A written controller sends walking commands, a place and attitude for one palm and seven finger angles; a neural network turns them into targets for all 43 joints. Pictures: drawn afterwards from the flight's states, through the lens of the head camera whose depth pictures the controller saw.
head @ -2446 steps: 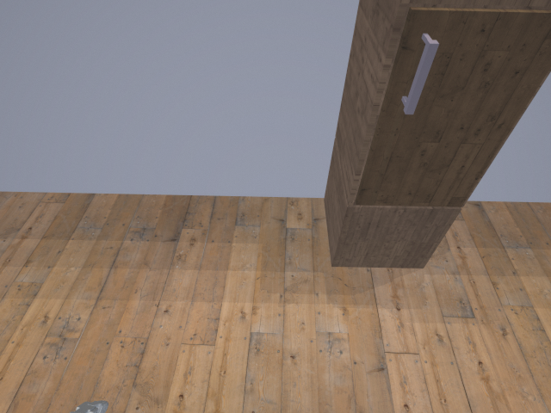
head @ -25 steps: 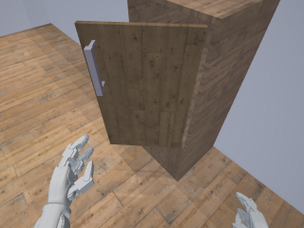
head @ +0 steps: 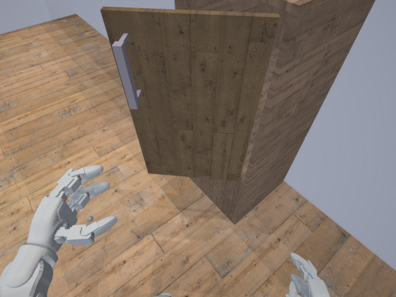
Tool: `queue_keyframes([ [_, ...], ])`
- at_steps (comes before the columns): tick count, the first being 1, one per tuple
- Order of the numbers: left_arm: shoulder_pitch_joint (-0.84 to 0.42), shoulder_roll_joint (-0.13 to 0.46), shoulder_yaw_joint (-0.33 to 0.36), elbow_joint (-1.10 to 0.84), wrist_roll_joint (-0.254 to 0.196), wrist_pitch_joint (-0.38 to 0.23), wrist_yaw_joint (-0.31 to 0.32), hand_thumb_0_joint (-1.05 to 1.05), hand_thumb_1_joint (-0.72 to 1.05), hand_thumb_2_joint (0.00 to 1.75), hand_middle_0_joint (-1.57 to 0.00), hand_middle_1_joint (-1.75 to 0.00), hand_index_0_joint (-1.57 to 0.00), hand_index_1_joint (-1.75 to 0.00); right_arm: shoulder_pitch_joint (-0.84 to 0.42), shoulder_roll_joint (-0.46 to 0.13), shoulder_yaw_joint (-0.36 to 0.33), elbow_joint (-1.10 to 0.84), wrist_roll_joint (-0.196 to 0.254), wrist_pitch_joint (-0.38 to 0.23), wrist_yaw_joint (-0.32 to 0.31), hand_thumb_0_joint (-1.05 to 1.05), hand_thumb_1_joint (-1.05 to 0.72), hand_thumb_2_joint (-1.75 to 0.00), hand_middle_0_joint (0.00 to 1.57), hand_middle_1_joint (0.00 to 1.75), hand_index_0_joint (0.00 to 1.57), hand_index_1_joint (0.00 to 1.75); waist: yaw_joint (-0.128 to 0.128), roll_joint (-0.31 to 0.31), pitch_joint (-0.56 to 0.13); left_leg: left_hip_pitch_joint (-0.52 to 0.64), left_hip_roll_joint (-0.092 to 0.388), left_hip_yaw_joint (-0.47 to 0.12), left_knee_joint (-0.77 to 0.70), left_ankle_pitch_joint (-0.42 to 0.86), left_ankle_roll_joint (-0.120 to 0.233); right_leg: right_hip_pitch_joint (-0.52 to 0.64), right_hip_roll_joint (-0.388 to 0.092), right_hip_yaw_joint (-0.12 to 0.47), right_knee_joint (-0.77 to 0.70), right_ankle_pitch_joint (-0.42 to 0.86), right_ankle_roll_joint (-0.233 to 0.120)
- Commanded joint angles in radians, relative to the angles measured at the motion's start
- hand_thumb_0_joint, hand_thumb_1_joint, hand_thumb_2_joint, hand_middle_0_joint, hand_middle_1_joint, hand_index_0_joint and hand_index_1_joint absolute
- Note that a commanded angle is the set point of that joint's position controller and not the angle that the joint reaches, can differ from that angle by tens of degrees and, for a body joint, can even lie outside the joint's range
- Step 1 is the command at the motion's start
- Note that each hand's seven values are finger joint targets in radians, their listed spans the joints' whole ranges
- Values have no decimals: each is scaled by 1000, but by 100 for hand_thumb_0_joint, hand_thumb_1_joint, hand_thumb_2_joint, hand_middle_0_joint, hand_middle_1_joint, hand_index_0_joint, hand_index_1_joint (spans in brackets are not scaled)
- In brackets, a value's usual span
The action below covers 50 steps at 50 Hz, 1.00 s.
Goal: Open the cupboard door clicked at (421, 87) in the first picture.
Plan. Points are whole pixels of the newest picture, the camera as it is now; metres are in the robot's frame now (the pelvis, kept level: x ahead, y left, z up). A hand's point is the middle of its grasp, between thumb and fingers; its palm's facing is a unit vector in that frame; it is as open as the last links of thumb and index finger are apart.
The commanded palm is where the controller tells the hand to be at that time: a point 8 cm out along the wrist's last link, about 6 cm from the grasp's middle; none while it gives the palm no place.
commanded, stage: raise the hand with hooked fingers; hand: left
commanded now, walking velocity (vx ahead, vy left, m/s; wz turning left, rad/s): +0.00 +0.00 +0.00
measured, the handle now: (130, 73) +0.56 +0.19 +0.16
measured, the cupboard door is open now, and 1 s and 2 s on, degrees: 44 44 44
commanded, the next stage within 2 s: move the hooked fingers beside the handle in 1.32 s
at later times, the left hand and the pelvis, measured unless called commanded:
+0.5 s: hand (46, 176) +0.29 +0.28 +0.13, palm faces +0.00 -1.00 -0.05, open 13.5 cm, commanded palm +0.26 +0.32 +0.14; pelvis +0.02 +0.03 +0.02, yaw +0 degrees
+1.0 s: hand (24, 143) +0.32 +0.30 +0.18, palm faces +0.00 -1.00 -0.07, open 14.0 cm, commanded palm +0.28 +0.34 +0.18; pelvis +0.02 +0.02 +0.03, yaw +0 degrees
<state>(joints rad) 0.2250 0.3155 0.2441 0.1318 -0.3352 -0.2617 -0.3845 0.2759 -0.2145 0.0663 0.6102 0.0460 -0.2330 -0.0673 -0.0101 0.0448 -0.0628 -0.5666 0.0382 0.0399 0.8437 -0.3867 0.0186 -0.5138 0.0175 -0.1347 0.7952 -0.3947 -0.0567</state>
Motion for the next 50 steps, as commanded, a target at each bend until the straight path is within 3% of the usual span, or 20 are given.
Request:
queue_keyframes([
  [1,-54,172,153,-193,-35,-77,17,0,-3,50,-27,-90,-27,-90,-97,-168,-79,-173,0,-87,-8,0,-90,-90,20,30,20,30,42,-50,-177,86,-35,-59,-147,214,9,164,-41,161,-184,205,59],
  [4,-109,171,133,-176,-33,-80,4,0,-10,47,-27,-94,-27,-94,-86,-182,-82,-162,4,-101,-10,0,-90,-90,20,30,20,30,24,-73,-118,109,-32,-61,-168,196,13,130,-32,150,-203,167,56],
  [7,-163,197,140,-214,-24,-71,-7,0,-17,44,-28,-99,-28,-99,-75,-186,-87,-154,7,-116,-17,0,-90,-90,20,30,20,30,23,11,-176,186,-32,-56,-198,207,16,142,-26,124,-206,180,48],
  [9,-187,222,162,-197,-31,-53,-5,0,-22,42,-28,-102,-28,-102,-72,-193,-86,-147,7,-118,-24,0,-90,-90,20,30,20,30,23,-31,-148,197,-29,-64,-210,225,18,153,-20,118,-214,207,47],
  [11,-227,242,184,-219,-28,-46,-5,0,-27,40,-28,-105,-28,-105,-71,-193,-87,-139,8,-120,-27,0,-90,-90,20,30,20,30,29,16,-181,241,-29,-64,-229,260,16,176,-17,104,-211,252,42],
  [14,-264,260,200,-201,-30,-19,-6,0,-34,37,-29,-110,-29,-110,-77,-195,-81,-136,7,-117,-31,0,-90,-90,20,30,20,30,30,19,-157,277,-24,-68,-251,283,15,184,-11,91,-223,281,37],
  [17,-312,256,192,-193,-24,17,-16,0,-41,34,-29,-114,-29,-114,-86,-192,-76,-138,12,-113,-33,0,-90,-90,20,30,20,30,33,67,-155,324,-21,-79,-281,317,8,196,-8,73,-229,304,32],
  [21,-368,269,191,-159,-20,81,-37,0,-50,30,-30,-120,-30,-120,-91,-193,-68,-139,16,-101,-37,0,-90,-90,20,30,20,30,28,25,-128,353,-15,-89,-308,345,7,207,-4,65,-255,332,33],
  [24,-430,310,214,-138,-14,123,-47,0,-50,30,-30,-120,-30,-120,-100,-193,-58,-141,16,-88,-43,0,-90,-90,20,30,20,30,34,46,-111,372,-14,-98,-330,334,4,216,-2,66,-276,314,27],
  [30,-554,366,246,-164,-6,156,-60,0,-50,30,-30,-120,-30,-120,-114,-184,-45,-145,16,-75,-48,0,-90,-90,20,30,20,30,35,77,-158,454,-9,-120,-368,383,-7,255,0,61,-309,326,23],
  [32,-565,378,259,-123,-9,170,-70,0,-50,30,-30,-120,-30,-120,-112,-184,-41,-140,16,-70,-49,0,-90,-90,20,30,20,30,36,41,-161,463,-8,-126,-376,408,-10,262,0,57,-318,341,24],
  [34,-582,386,257,-71,-9,190,-87,0,-50,30,-30,-120,-30,-120,-112,-185,-37,-134,19,-62,-49,0,-90,-90,20,30,20,30,37,55,-119,450,-13,-119,-389,376,-8,263,1,60,-338,327,21],
  [37,-647,414,266,-47,-10,208,-105,0,-50,30,-30,-120,-30,-120,-119,-188,-37,-135,24,-56,-52,0,-90,-90,20,30,20,30,30,39,-131,462,-15,-121,-401,354,-3,263,-1,60,-352,314,22],
  [41,-720,467,288,-34,-7,217,-124,0,-50,30,-30,-120,-30,-120,-123,-192,-34,-138,26,-50,-52,0,-90,-90,20,30,20,30,33,63,-152,483,-20,-121,-415,338,1,281,-4,67,-372,304,19],
  [45,-626,410,263,61,-24,235,-149,0,-50,30,-30,-120,-30,-120,-114,-197,-39,-138,29,-48,-40,0,-90,-90,20,30,20,30,37,7,-119,449,-26,-105,-404,354,7,278,-5,71,-370,343,20],
  [50,-661,469,312,-55,-20,213,-128,0,-50,30,-30,-120,-30,-120,-126,-196,-44,-156,25,-53,-32,0,-90,-90,20,30,20,30,49,45,-180,472,-28,-95,-395,391,10,311,-9,78,-362,372,20],
])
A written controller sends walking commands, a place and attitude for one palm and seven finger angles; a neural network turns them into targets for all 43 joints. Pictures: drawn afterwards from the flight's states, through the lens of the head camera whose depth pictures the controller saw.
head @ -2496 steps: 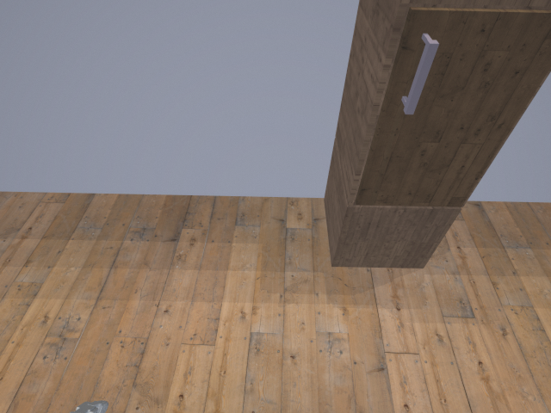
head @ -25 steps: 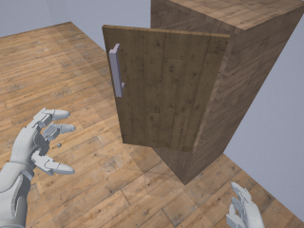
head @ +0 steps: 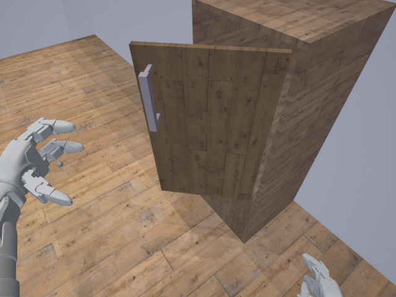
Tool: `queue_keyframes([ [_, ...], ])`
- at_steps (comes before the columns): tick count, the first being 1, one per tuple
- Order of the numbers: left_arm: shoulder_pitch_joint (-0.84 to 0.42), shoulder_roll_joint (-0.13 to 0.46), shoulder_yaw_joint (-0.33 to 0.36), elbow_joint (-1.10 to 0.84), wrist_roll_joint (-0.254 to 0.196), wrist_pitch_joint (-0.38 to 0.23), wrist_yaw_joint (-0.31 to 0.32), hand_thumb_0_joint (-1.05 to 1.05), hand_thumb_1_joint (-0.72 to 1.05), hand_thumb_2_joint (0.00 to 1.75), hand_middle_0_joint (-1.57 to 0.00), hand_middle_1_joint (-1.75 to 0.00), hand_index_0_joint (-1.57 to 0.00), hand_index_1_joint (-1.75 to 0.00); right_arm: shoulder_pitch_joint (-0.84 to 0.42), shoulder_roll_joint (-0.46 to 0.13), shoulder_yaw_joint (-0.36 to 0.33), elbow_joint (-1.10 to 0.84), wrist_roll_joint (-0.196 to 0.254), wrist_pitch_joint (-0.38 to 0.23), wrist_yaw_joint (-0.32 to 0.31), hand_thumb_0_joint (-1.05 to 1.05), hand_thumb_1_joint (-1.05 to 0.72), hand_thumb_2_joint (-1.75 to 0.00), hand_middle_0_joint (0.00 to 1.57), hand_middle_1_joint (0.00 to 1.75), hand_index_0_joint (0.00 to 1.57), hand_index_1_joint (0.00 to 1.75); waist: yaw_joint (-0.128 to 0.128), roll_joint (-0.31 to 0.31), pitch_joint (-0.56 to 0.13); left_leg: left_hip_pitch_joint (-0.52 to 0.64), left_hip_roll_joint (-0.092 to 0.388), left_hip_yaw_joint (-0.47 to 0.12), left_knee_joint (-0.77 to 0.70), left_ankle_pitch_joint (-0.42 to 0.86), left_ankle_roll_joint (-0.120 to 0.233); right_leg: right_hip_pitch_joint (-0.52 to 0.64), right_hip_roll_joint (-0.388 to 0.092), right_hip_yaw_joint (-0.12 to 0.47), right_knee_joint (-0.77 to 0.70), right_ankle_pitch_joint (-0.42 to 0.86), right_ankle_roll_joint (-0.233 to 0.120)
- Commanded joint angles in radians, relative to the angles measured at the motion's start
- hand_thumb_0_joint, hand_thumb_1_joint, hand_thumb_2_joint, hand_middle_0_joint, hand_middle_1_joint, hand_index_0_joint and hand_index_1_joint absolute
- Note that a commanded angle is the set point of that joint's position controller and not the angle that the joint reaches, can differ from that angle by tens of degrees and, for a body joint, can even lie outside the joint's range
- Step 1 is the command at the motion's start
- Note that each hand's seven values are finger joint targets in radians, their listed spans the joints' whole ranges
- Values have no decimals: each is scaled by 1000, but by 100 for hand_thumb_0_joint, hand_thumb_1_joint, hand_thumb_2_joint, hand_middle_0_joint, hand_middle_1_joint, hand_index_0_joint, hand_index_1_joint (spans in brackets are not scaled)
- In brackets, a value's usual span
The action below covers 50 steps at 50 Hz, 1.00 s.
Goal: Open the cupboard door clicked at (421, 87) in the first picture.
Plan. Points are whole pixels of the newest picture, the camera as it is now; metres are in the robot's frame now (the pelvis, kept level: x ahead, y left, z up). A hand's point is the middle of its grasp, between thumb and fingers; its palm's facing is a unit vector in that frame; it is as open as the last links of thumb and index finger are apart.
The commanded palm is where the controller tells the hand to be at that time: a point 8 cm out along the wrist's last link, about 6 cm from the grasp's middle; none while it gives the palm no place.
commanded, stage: raise the hand with hooked fingers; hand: left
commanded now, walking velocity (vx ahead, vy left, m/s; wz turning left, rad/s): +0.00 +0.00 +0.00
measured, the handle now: (151, 99) +0.54 +0.17 +0.12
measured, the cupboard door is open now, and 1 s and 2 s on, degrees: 44 44 44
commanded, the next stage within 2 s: move the hooked fingers beside the handle in 0.32 s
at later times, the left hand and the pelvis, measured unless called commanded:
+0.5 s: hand (75, 166) +0.29 +0.25 +0.15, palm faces +0.02 -1.00 -0.06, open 14.0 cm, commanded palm +0.27 +0.30 +0.15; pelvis +0.00 -0.02 +0.00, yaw +0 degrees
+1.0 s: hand (91, 140) +0.37 +0.25 +0.14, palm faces -0.03 -1.00 -0.02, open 14.0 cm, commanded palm +0.34 +0.30 +0.14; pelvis +0.00 -0.01 -0.01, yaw -1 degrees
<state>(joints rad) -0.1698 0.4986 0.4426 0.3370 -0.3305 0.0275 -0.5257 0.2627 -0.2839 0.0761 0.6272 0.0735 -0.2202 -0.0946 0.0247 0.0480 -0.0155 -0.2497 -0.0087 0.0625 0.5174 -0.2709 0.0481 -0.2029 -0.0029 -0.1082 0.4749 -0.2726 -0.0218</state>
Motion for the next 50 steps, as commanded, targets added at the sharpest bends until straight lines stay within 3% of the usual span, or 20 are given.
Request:
queue_keyframes([
  [1,-261,293,127,-262,-25,-80,20,0,-50,30,-30,-120,-30,-120,-109,-124,-57,-172,-4,-66,-6,0,-90,-90,20,30,20,30,14,45,-237,163,17,-110,-66,278,-16,-3,11,55,-43,258,-13],
  [5,-273,283,122,-256,-18,-93,39,0,-50,30,-30,-120,-30,-120,-106,-122,-56,-161,-4,-67,-11,0,-90,-90,20,30,20,30,9,66,-188,148,17,-100,-77,241,-15,-9,11,59,-55,236,-12],
  [8,-263,262,109,-224,-17,-88,39,0,-50,30,-30,-120,-30,-120,-103,-122,-59,-155,-1,-68,-18,0,-90,-90,20,30,20,30,0,36,-174,142,17,-93,-75,223,-8,-19,7,62,-58,233,-6],
  [13,-270,251,92,-226,-17,-84,31,0,-50,30,-30,-120,-30,-120,-113,-119,-59,-157,2,-67,-20,0,-90,-90,20,30,20,30,-1,53,-190,142,12,-81,-60,229,-5,-11,2,74,-54,261,-2],
  [14,-259,251,89,-216,-20,-82,29,0,-50,30,-30,-120,-30,-120,-108,-119,-58,-155,1,-64,-18,0,-90,-90,20,30,20,30,-1,7,-176,132,16,-77,-55,230,-3,-5,0,79,-56,273,2],
  [18,-260,260,105,-210,-24,-85,30,0,-50,30,-30,-120,-30,-120,-120,-119,-59,-158,4,-66,-20,0,-90,-90,20,30,20,30,1,28,-189,121,10,-74,-50,205,-2,-10,-5,87,-56,254,6],
  [20,-255,264,113,-196,-28,-85,31,0,-50,30,-30,-120,-30,-120,-120,-120,-60,-153,4,-63,-19,0,-90,-90,20,30,20,30,0,-26,-182,98,11,-70,-44,198,1,0,-8,100,-58,261,15],
  [21,-259,259,111,-202,-29,-87,30,0,-50,30,-30,-120,-30,-120,-121,-121,-61,-155,5,-64,-20,0,-90,-90,20,30,20,30,0,-15,-191,100,10,-68,-43,199,1,2,-10,101,-54,262,16],
  [23,-326,258,90,-184,-20,-92,33,0,-50,30,-30,-120,-30,-120,-120,-120,-59,-146,7,-64,-25,0,-90,-90,20,30,20,30,-15,14,-174,102,10,-69,-40,178,0,-26,-10,106,-59,234,16],
  [26,-379,302,111,-117,-10,-93,36,0,-50,30,-30,-120,-30,-120,-107,-127,-61,-130,8,-56,-31,0,-90,-90,20,30,20,30,-23,-22,-165,69,12,-65,-29,156,2,-24,-18,129,-65,209,24],
  [28,-416,299,99,-104,-4,-104,33,0,-50,30,-30,-120,-30,-120,-106,-126,-61,-131,8,-58,-34,0,-90,-90,20,30,20,30,-24,20,-188,76,9,-66,-24,156,1,-24,-21,129,-58,205,20],
  [30,-449,311,94,-54,-1,-107,27,0,-50,30,-30,-120,-30,-120,-101,-130,-60,-125,8,-51,-34,0,-90,-90,20,30,20,30,-30,-1,-177,48,12,-65,-13,150,1,-21,-29,154,-58,205,26],
  [31,-491,309,80,-26,1,-111,21,0,-50,30,-30,-120,-30,-120,-92,-134,-60,-116,9,-48,-36,0,-90,-90,20,30,20,30,-42,-14,-172,43,13,-66,-13,140,1,-33,-27,148,-57,192,25],
  [34,-501,332,89,32,3,-123,11,0,-50,30,-30,-120,-30,-120,-78,-142,-63,-122,8,-44,-34,0,-90,-90,20,30,20,30,-31,-18,-204,28,14,-68,-2,144,0,-22,-31,155,-45,190,22],
  [36,-548,331,78,60,8,-132,6,0,-50,30,-30,-120,-30,-120,-70,-143,-64,-119,10,-42,-33,0,-90,-90,20,30,20,30,-37,17,-223,34,11,-67,1,144,0,-32,-28,152,-38,191,18],
  [39,-559,365,96,113,14,-142,8,0,-50,30,-30,-120,-30,-120,-43,-155,-69,-117,8,-35,-27,0,-90,-90,20,30,20,30,-32,-21,-236,15,15,-70,3,166,0,-22,-25,137,-23,215,14],
  [43,-608,340,68,118,24,-161,11,0,-50,30,-30,-120,-30,-120,-27,-155,-74,-125,7,-33,-21,0,-90,-90,20,30,20,30,-39,31,-263,47,11,-70,2,183,2,-53,-14,117,-8,232,5],
  [44,-595,372,93,122,27,-165,19,0,-50,30,-30,-120,-30,-120,-13,-160,-78,-122,6,-29,-20,0,-90,-90,20,30,20,30,-33,4,-273,50,17,-73,0,200,3,-43,-11,109,-5,241,2],
  [47,-624,324,53,125,31,-169,27,0,-50,30,-30,-120,-30,-120,-2,-158,-76,-124,5,-26,-17,0,-90,-90,20,30,20,30,-41,41,-266,65,15,-78,-10,206,0,-73,-4,93,-1,240,-3],
  [50,-655,353,71,166,40,-167,42,0,-50,30,-30,-120,-30,-120,20,-167,-79,-112,3,-17,-18,0,-90,-90,20,30,20,30,-48,-1,-255,54,20,-82,-14,205,1,-87,1,90,-3,232,-3],
])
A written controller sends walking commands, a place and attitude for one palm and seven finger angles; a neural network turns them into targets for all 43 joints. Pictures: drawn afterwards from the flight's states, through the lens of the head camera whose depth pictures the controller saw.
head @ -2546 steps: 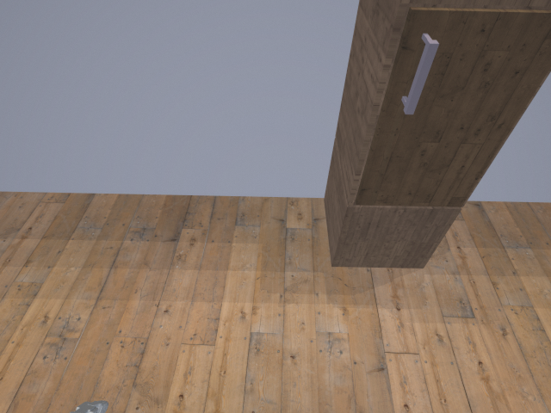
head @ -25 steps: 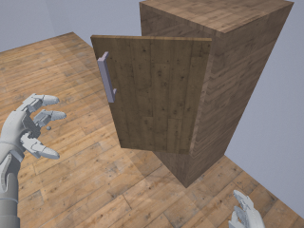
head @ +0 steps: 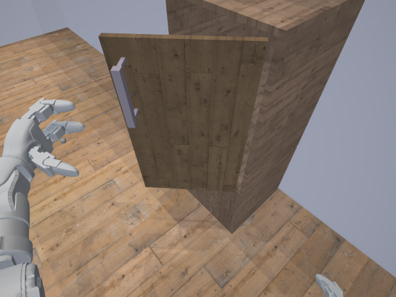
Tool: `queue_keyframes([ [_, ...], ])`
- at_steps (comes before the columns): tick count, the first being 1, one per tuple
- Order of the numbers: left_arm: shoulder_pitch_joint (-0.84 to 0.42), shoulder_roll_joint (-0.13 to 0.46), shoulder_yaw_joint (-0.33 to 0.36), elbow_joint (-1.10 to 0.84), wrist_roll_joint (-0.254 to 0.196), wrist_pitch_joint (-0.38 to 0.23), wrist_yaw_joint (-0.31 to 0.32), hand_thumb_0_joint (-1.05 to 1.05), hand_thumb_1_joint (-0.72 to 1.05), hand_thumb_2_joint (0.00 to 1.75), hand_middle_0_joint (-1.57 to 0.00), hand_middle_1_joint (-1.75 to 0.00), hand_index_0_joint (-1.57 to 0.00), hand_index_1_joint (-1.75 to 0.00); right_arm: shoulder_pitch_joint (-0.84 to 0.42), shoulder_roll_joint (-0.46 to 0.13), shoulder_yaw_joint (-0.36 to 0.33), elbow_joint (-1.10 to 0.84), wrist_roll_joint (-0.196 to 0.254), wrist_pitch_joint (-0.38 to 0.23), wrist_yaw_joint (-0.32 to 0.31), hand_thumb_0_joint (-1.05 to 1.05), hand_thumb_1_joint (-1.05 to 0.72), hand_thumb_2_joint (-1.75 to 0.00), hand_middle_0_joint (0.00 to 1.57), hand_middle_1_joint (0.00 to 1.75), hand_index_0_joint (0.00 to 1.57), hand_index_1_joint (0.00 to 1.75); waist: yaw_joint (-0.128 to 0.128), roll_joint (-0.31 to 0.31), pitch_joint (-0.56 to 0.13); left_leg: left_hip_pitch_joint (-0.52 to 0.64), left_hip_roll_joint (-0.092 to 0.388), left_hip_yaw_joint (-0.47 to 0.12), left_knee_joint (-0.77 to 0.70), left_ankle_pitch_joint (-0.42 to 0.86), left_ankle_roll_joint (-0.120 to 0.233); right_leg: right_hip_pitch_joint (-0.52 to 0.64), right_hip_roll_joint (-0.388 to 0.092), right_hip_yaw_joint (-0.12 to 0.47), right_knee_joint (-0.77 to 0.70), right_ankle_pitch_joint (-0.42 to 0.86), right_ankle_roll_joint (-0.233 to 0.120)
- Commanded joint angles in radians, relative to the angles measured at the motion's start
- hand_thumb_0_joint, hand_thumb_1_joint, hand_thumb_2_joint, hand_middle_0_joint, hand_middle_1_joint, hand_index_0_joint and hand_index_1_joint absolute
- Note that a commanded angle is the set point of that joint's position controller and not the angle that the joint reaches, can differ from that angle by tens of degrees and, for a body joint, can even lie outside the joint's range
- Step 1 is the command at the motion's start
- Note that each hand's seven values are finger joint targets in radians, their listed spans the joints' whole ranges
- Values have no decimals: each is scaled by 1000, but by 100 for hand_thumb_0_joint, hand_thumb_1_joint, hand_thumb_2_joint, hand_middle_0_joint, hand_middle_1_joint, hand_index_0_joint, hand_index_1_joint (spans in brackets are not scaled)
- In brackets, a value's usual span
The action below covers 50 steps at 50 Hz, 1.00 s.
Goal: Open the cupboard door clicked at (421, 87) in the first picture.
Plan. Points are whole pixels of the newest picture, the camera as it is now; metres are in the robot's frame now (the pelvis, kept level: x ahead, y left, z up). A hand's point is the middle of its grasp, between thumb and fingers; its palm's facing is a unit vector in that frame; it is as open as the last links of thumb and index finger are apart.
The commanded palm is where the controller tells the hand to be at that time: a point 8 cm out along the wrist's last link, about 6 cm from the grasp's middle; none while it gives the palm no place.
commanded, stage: move the hooked fingers beside the handle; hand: left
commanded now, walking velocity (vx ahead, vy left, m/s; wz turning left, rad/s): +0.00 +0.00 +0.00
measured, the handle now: (127, 94) +0.54 +0.19 +0.13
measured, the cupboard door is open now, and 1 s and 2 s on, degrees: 44 44 44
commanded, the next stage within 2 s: slide the fingers in behind the handle in 1.82 s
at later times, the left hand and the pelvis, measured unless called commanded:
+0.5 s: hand (78, 121) +0.42 +0.26 +0.14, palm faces +0.00 -1.00 -0.01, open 14.0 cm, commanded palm +0.40 +0.31 +0.14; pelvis +0.01 +0.02 +0.00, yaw +0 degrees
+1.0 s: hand (96, 102) +0.48 +0.24 +0.14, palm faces -0.01 -1.00 -0.01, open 14.0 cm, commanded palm +0.47 +0.30 +0.14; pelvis +0.01 +0.01 -0.01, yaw -1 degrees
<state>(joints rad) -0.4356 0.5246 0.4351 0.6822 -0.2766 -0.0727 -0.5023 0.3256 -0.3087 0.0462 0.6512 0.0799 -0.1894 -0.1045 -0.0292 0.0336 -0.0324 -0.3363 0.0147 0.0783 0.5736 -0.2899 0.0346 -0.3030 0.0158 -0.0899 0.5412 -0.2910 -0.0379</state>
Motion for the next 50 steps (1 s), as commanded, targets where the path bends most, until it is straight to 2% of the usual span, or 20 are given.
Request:
queue_keyframes([
  [1,-407,309,64,-184,-15,-69,20,0,-50,30,-30,-120,-30,-120,-40,-139,-51,-137,-4,-47,-7,0,-90,-90,20,30,20,30,4,37,-252,153,-4,-96,-68,230,14,11,-18,74,-69,255,14],
  [3,-435,296,43,-202,-4,-77,28,0,-50,30,-30,-120,-30,-120,-33,-137,-49,-137,-5,-44,-7,0,-90,-90,20,30,20,30,2,82,-268,183,-1,-108,-75,253,7,-2,-16,63,-65,251,7],
  [7,-499,245,-2,-187,0,-87,51,0,-50,30,-30,-120,-30,-120,-17,-137,-51,-121,-8,-37,-6,0,-90,-90,20,30,20,30,-13,60,-270,221,10,-129,-83,265,1,-36,-8,51,-69,229,5],
  [11,-502,248,7,-158,14,-85,78,0,-50,30,-30,-120,-30,-120,-1,-140,-55,-108,-15,-26,1,0,-90,-90,20,30,20,30,-6,60,-306,245,13,-132,-78,343,-7,-24,-11,51,-63,273,4],
  [14,-440,268,35,-109,21,-79,93,0,-50,30,-30,-120,-30,-120,10,-142,-57,-106,-17,-7,8,0,-90,-90,20,30,20,30,6,5,-288,223,20,-125,-75,385,-8,-8,-12,50,-62,301,5],
  [18,-558,252,4,-80,33,-91,97,0,-50,30,-30,-120,-30,-120,12,-142,-56,-104,-15,11,10,0,-90,-90,20,30,20,30,-21,26,-264,206,16,-126,-75,338,-9,-42,-10,52,-61,274,6],
  [19,-577,281,20,-66,37,-100,100,0,-50,30,-30,-120,-30,-120,20,-145,-58,-100,-18,17,9,0,-90,-90,20,30,20,30,-21,12,-269,199,16,-119,-67,331,-4,-35,-12,55,-60,277,5],
  [23,-695,258,-17,-45,46,-139,92,0,-50,30,-30,-120,-30,-120,38,-144,-58,-85,-20,23,5,0,-90,-90,20,30,20,30,-43,80,-315,258,17,-136,-52,369,-13,-71,-9,56,-52,277,3],
  [26,-700,271,-11,27,44,-149,86,0,-50,30,-30,-120,-30,-120,55,-151,-58,-69,-22,37,6,0,-90,-90,20,30,20,30,-48,41,-319,238,16,-136,-45,376,-12,-67,-7,56,-48,293,4],
  [28,-707,249,-30,64,46,-150,80,0,-50,30,-30,-120,-30,-120,58,-152,-59,-68,-22,42,9,0,-90,-90,20,30,20,30,-49,63,-309,228,15,-136,-44,355,-15,-88,-8,54,-45,272,4],
  [29,-716,251,-37,86,48,-155,82,0,-50,30,-30,-120,-30,-120,69,-155,-60,-60,-23,50,9,0,-90,-90,20,30,20,30,-56,25,-300,212,18,-134,-41,355,-11,-83,-10,52,-45,276,5],
  [33,-738,298,1,137,55,-166,88,0,-50,30,-30,-120,-30,-120,82,-161,-64,-59,-26,64,14,0,-90,-90,20,30,20,30,-50,38,-317,176,9,-126,-31,340,-7,-74,-10,59,-34,293,6],
  [34,-729,308,1,158,56,-169,89,0,-50,30,-30,-120,-30,-120,94,-166,-64,-57,-28,75,15,0,-90,-90,20,30,20,30,-54,-10,-316,154,11,-119,-28,332,-1,-64,-11,59,-32,296,9],
  [37,-829,314,-17,159,73,-191,89,0,-50,30,-30,-120,-30,-120,98,-163,-61,-55,-28,83,15,0,-90,-90,20,30,20,30,-70,66,-315,150,7,-124,-23,301,-2,-96,-9,66,-27,273,8],
  [41,-853,380,39,191,78,-213,98,0,-50,30,-30,-120,-30,-120,126,-170,-65,-43,-34,96,15,0,-90,-90,20,30,20,30,-73,46,-385,157,7,-117,-4,332,4,-68,-5,75,-19,314,14],
  [43,-861,386,29,263,86,-204,91,0,-50,30,-30,-120,-30,-120,134,-174,-61,-38,-32,104,13,0,-90,-90,20,30,20,30,-89,10,-324,87,4,-109,-5,269,10,-83,-6,76,-23,288,17],
  [45,-895,405,19,289,103,-203,88,0,-50,30,-30,-120,-30,-120,147,-178,-57,-37,-32,115,13,0,-90,-90,20,30,20,30,-97,39,-309,65,3,-106,-2,257,13,-99,-5,81,-19,278,17],
  [46,-925,382,-9,296,107,-201,84,0,-50,30,-30,-120,-30,-120,150,-177,-56,-37,-32,116,14,0,-90,-90,20,30,20,30,-109,62,-316,65,0,-102,3,249,14,-111,-6,85,-19,272,18],
  [48,-948,435,27,322,110,-206,85,0,-50,30,-30,-120,-30,-120,172,-186,-60,-30,-35,122,11,0,-90,-90,20,30,20,30,-115,42,-338,54,4,-110,15,243,14,-118,-4,86,-13,263,19],
  [50,-987,436,28,284,108,-225,78,0,-50,30,-30,-120,-30,-120,185,-183,-63,-32,-39,128,14,0,-90,-90,20,30,20,30,-113,76,-416,101,4,-111,30,309,13,-101,0,88,1,315,19],
])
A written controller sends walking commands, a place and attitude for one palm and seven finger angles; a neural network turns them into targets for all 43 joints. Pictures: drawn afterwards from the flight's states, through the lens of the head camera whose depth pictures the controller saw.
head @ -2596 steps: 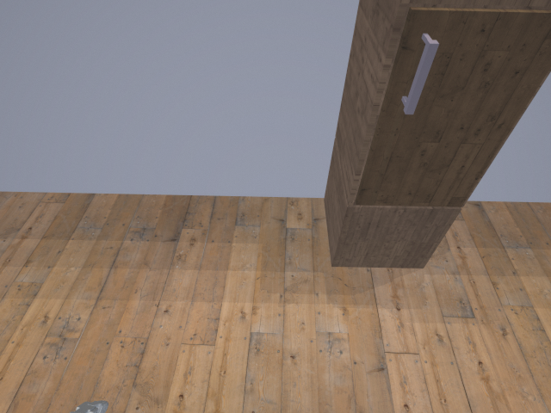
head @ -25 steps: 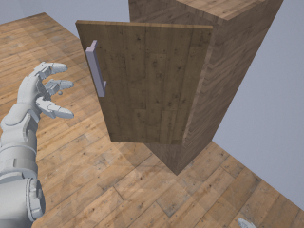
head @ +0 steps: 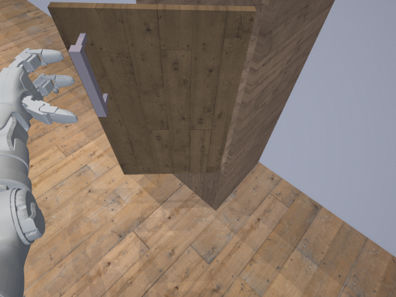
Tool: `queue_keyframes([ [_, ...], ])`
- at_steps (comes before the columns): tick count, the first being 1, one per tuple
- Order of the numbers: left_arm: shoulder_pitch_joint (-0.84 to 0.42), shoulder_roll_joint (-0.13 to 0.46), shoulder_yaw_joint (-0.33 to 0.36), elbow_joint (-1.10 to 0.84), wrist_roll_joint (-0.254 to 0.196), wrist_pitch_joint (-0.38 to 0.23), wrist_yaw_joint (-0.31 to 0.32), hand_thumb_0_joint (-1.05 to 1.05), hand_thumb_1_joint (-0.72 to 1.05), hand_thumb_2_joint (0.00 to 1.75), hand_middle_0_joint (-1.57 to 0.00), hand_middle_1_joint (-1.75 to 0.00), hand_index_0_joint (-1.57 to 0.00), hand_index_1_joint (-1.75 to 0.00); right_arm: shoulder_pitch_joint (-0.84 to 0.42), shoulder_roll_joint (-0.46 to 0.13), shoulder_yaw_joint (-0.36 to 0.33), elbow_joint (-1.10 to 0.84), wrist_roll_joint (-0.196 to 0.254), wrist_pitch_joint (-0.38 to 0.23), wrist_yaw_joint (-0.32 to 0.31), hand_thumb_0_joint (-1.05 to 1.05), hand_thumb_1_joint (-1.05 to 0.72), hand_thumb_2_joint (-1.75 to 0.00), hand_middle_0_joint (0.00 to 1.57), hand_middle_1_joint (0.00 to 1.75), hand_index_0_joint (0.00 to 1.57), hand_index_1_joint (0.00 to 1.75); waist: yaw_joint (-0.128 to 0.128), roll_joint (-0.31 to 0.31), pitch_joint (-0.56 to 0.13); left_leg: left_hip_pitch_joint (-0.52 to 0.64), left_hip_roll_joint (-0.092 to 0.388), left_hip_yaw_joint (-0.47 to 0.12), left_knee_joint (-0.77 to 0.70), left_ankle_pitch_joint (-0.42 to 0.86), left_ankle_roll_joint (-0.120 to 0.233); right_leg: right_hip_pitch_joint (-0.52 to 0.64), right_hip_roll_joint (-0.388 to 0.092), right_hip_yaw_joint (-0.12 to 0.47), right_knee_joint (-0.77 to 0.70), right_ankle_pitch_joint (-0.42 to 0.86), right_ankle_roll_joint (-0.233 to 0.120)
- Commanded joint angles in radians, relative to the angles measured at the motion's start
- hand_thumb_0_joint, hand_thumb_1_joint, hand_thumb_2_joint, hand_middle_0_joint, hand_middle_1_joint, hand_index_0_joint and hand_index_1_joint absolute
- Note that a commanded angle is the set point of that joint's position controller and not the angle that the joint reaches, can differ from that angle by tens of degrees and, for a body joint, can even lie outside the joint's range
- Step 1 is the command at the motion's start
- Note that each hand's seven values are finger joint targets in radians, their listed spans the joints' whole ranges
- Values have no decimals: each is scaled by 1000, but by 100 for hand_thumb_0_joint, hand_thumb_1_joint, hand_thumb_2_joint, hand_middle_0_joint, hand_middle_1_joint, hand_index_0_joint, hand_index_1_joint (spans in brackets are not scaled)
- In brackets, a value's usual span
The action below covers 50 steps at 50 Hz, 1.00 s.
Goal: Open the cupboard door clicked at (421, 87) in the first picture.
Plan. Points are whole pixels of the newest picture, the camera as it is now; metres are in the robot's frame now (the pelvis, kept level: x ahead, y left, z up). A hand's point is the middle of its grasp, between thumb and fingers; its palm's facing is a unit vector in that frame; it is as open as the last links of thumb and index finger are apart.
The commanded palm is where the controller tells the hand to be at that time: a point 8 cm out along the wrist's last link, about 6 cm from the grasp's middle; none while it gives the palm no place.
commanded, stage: move the hooked fingers beside the handle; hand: left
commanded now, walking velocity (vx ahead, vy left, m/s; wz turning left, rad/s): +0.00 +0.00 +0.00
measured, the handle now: (93, 78) +0.53 +0.19 +0.13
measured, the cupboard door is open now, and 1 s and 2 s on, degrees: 44 44 43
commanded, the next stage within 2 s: slide the fingers in behind the handle in 0.82 s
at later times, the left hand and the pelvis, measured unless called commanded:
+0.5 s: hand (50, 91) +0.48 +0.25 +0.14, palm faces -0.01 -1.00 +0.00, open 14.0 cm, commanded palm +0.46 +0.30 +0.14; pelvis +0.02 +0.01 +0.00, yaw -1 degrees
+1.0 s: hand (60, 91) +0.48 +0.24 +0.14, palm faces -0.01 -1.00 +0.00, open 14.0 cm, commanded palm +0.46 +0.29 +0.14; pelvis +0.01 +0.01 +0.00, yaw -1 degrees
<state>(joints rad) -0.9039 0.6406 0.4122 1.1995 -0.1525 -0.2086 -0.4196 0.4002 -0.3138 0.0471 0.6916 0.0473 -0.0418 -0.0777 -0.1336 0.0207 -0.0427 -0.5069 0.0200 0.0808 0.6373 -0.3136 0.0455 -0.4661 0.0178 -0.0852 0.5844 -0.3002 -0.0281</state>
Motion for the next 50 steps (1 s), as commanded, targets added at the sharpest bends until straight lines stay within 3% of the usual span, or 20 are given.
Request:
queue_keyframes([
  [1,-514,323,58,-233,-14,-92,-8,0,-50,30,-30,-120,-30,-120,118,-177,-65,-73,-9,-18,-10,0,-90,-90,20,30,20,30,-4,112,-439,289,-2,-114,-27,356,-1,65,-1,83,-38,340,9],
  [4,-409,329,73,-143,-21,-74,-22,0,-50,30,-30,-120,-30,-120,138,-180,-66,-79,-9,2,-6,0,-90,-90,20,30,20,30,5,22,-402,216,-1,-98,-22,362,8,96,-1,79,-31,382,13],
  [7,-352,366,100,-163,-6,-63,-28,0,-50,30,-30,-120,-30,-120,133,-180,-67,-105,-9,20,-1,0,-90,-90,20,30,20,30,31,47,-396,186,-6,-88,-25,362,7,109,-1,82,-25,399,15],
  [9,-357,336,81,-231,-16,-75,-30,0,-50,30,-30,-120,-30,-120,130,-173,-72,-124,-9,29,2,0,-90,-90,20,30,20,30,29,74,-422,227,-2,-83,-17,417,9,108,2,79,-16,429,12],
  [10,-353,373,118,-241,-17,-78,-28,0,-50,30,-30,-120,-30,-120,133,-176,-73,-123,-9,33,3,0,-90,-90,20,30,20,30,36,61,-431,235,-1,-88,-17,412,8,108,7,80,-20,422,15],
  [13,-390,316,82,-279,-31,-87,-28,0,-50,30,-30,-120,-30,-120,125,-170,-76,-120,-6,35,4,0,-90,-90,20,30,20,30,14,79,-412,267,4,-93,-20,392,8,68,12,76,-32,380,14],
  [19,-391,349,99,-280,-28,-84,-28,0,-50,30,-30,-120,-30,-120,124,-170,-73,-114,-4,38,-1,0,-90,-90,20,30,20,30,17,110,-411,278,4,-92,-8,425,9,64,10,75,-23,396,9],
  [21,-392,319,78,-307,-24,-89,-31,0,-50,30,-30,-120,-30,-120,117,-163,-72,-113,-4,36,2,0,-90,-90,20,30,20,30,17,141,-433,327,8,-106,-5,468,0,44,13,68,-20,396,9],
  [24,-375,232,27,-302,-54,-82,-40,0,-50,30,-30,-120,-30,-120,111,-161,-75,-111,-1,33,2,0,-90,-90,20,30,20,30,6,107,-409,354,19,-113,1,517,-2,11,16,58,-24,388,8],
  [27,-382,200,5,-265,-51,-54,-32,0,-50,30,-30,-120,-30,-120,103,-162,-72,-105,-3,32,4,0,-90,-90,20,30,20,30,0,91,-366,336,19,-124,-8,477,-8,-21,16,51,-27,351,10],
  [29,-378,223,24,-267,-52,-50,-18,0,-50,30,-30,-120,-30,-120,104,-166,-71,-109,-4,34,2,0,-90,-90,20,30,20,30,10,67,-367,316,18,-120,-6,479,-6,-6,13,49,-21,358,6],
  [31,-429,214,9,-294,-36,-53,-2,0,-50,30,-30,-120,-30,-120,99,-161,-70,-108,-7,33,6,0,-90,-90,20,30,20,30,2,107,-380,333,17,-128,-6,483,-13,-19,12,52,-19,351,9],
  [32,-416,235,32,-293,-32,-60,8,0,-50,30,-30,-120,-30,-120,104,-162,-71,-109,-8,33,7,0,-90,-90,20,30,20,30,12,81,-400,336,19,-135,-5,487,-15,-5,12,51,-14,349,8],
  [34,-437,191,-2,-345,-37,-79,19,0,-50,30,-30,-120,-30,-120,96,-155,-72,-114,-7,33,8,0,-90,-90,20,30,20,30,7,127,-424,382,24,-135,4,547,-20,-20,11,49,-10,356,6],
  [35,-448,209,20,-355,-34,-83,26,0,-50,30,-30,-120,-30,-120,95,-156,-71,-108,-11,30,11,0,-90,-90,20,30,20,30,11,142,-444,404,25,-142,6,555,-25,-20,15,51,-12,357,7],
  [38,-437,208,21,-289,-29,-76,36,0,-50,30,-30,-120,-30,-120,92,-158,-69,-104,-9,33,9,0,-90,-90,20,30,20,30,5,70,-391,343,24,-141,-8,485,-21,-13,14,48,-16,334,9],
  [41,-449,217,19,-279,-18,-74,41,0,-50,30,-30,-120,-30,-120,92,-159,-64,-104,-9,33,7,0,-90,-90,20,30,20,30,10,98,-398,333,17,-136,-10,459,-19,-2,12,52,-15,331,6],
  [45,-416,271,58,-238,-15,-76,40,0,-50,30,-30,-120,-30,-120,96,-164,-59,-113,-8,36,4,0,-90,-90,20,30,20,30,19,49,-389,279,13,-123,-14,416,-10,38,13,58,-15,343,7],
  [49,-436,203,2,-255,-25,-90,23,0,-50,30,-30,-120,-30,-120,96,-159,-62,-119,-6,32,3,0,-90,-90,20,30,20,30,4,74,-384,283,11,-120,-17,379,-6,22,12,55,-19,315,3],
  [50,-437,234,25,-262,-24,-92,22,0,-50,30,-30,-120,-30,-120,96,-163,-62,-114,-6,31,2,0,-90,-90,20,30,20,30,11,97,-389,290,12,-123,-17,374,-9,16,15,59,-20,308,3],
])
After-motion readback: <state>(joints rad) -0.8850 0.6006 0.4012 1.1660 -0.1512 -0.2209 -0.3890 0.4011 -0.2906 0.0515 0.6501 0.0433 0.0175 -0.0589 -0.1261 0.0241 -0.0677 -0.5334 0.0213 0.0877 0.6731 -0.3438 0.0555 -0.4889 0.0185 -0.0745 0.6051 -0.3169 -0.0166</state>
